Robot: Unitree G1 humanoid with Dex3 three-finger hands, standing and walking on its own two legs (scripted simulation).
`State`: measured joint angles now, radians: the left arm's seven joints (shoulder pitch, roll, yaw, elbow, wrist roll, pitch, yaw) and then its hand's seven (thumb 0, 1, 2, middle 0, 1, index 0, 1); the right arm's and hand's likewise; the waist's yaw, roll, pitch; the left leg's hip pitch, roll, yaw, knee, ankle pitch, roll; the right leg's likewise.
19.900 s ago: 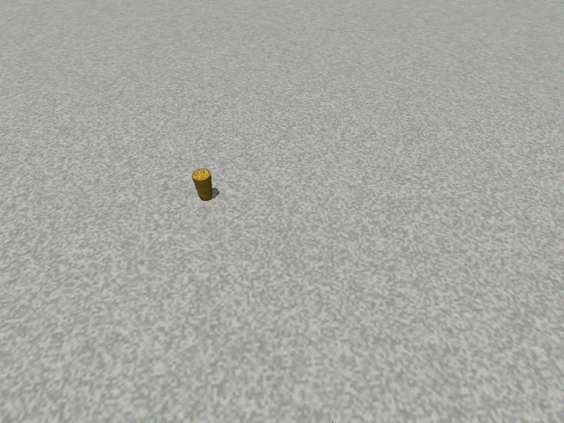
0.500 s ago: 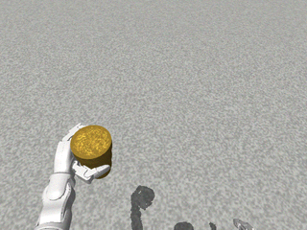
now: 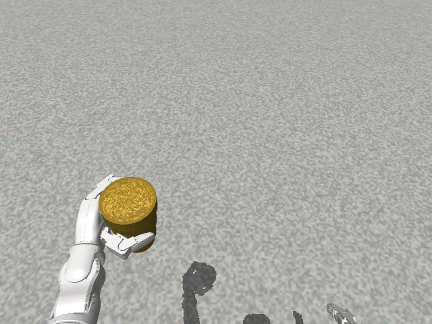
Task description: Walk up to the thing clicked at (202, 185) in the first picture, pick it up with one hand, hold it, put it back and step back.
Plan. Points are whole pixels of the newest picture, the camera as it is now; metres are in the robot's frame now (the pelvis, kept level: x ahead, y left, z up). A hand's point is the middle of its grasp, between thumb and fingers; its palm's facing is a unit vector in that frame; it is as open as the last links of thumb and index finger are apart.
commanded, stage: crouch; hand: left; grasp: from the side
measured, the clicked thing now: (134, 220) +0.32 +0.16 +0.02
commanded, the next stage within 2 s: lower in 1.76 s
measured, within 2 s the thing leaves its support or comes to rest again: neither
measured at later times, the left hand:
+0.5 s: hand (146, 248) +0.34 +0.17 -0.15, palm faces +0.07 -1.00 -0.05, open 11.3 cm
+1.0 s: hand (157, 270) +0.37 +0.19 -0.38, palm faces +0.14 -0.99 -0.05, open 11.3 cm
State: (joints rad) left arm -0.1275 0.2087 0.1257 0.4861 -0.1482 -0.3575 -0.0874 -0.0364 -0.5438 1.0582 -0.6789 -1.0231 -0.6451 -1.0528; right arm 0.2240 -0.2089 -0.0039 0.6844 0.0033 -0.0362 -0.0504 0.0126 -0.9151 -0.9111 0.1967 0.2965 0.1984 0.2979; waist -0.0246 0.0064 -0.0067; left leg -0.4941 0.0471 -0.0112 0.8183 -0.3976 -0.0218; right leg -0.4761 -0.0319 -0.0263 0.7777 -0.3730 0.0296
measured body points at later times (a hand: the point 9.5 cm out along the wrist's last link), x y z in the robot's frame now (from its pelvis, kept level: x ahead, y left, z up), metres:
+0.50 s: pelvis -0.03 +0.00 -0.13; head +0.10 +0.02 +0.30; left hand +0.33 +0.23 -0.14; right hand +0.09 -0.27 -0.24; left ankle +0.01 +0.13 -0.71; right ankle +0.01 -0.14 -0.71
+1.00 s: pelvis -0.08 -0.01 -0.33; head +0.13 +0.03 +0.07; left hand +0.35 +0.24 -0.38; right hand +0.03 -0.28 -0.46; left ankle +0.01 +0.13 -0.71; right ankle +0.01 -0.14 -0.71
